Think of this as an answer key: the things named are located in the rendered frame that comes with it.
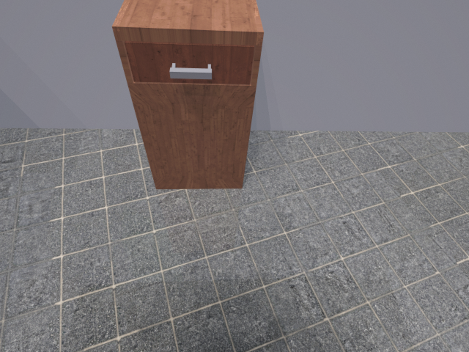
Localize handle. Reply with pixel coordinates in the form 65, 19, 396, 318
169, 63, 212, 79

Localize drawer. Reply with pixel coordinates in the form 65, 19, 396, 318
125, 41, 254, 84

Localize cabinet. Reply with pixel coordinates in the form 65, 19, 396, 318
112, 0, 264, 189

